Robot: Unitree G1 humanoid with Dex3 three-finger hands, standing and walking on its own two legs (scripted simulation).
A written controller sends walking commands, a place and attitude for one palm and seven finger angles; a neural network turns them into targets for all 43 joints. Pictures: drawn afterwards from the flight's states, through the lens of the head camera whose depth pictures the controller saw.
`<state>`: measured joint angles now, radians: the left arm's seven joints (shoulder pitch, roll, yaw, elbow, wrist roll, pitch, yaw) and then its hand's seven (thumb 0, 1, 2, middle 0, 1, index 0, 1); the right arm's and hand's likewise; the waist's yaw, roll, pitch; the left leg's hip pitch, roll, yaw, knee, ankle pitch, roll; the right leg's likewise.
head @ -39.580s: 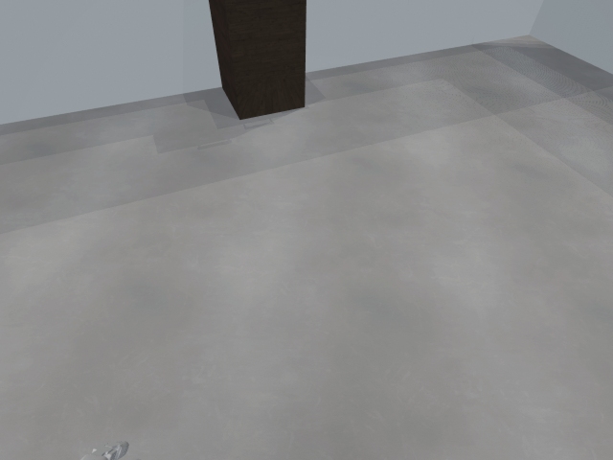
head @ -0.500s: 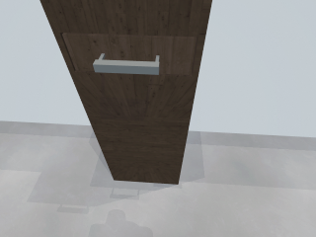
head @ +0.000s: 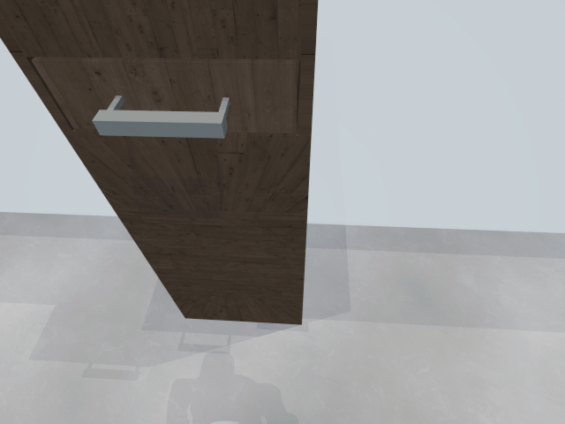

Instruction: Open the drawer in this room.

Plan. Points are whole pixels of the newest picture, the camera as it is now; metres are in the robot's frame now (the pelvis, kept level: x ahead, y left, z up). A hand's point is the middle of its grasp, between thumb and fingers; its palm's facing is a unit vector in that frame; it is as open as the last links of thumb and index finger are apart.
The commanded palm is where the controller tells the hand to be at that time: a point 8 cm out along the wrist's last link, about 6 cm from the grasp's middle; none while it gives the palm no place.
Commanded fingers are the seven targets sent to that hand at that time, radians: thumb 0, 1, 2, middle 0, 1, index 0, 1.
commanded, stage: come to a stop and stand still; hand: left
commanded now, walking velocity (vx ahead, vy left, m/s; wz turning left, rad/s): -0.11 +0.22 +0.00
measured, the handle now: (166, 113) +0.50 +0.21 +0.17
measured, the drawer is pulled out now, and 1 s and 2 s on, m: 0.00 0.00 0.00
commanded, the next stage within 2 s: look again from close up in 0.76 s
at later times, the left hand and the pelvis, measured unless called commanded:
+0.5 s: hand out of the picture -0.04 +0.12 -0.18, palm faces +0.09 -0.97 -0.23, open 7.3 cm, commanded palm none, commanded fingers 0.00 0.90 0.90 -0.20 -0.30 -0.20 -0.30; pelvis -0.02 -0.06 -0.02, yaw +1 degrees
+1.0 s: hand out of the picture +0.03 +0.14 -0.17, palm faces +0.00 -0.97 -0.26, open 7.3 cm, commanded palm none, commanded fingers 0.00 0.90 0.90 -0.20 -0.30 -0.20 -0.30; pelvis -0.01 -0.05 -0.01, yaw +0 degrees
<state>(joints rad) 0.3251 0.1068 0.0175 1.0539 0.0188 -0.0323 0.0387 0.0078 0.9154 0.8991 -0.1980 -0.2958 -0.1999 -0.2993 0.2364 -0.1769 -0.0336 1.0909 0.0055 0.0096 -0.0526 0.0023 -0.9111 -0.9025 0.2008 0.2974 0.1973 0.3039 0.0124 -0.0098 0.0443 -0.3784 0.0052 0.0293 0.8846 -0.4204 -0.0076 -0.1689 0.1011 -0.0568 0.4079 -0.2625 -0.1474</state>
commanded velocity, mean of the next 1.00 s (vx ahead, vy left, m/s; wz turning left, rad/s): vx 0.00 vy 0.06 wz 0.00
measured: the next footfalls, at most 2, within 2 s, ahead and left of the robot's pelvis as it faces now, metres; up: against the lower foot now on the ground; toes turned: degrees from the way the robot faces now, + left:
left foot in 0.18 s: +0.09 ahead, +0.09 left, +0.00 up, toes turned +4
right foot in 0.36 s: -0.04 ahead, -0.22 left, +0.00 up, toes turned +5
